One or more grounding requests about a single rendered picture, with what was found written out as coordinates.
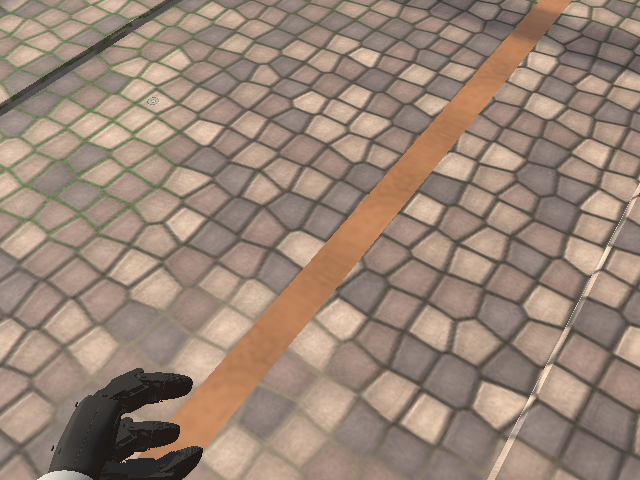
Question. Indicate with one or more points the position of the robot left hand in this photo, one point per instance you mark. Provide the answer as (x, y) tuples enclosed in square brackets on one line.
[(96, 439)]

